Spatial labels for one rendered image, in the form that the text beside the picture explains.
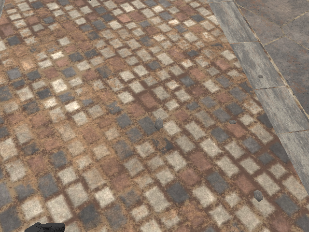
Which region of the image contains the left robot hand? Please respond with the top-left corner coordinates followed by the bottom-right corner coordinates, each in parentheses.
top-left (24, 222), bottom-right (66, 232)

